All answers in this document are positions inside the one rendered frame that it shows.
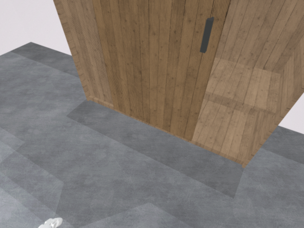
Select wardrobe door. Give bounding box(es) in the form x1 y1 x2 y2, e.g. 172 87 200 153
92 0 231 141
61 0 113 104

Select handle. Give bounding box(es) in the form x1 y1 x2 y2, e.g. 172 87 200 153
200 17 214 53

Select left robot hand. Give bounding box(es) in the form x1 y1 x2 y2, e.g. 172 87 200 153
38 218 63 228

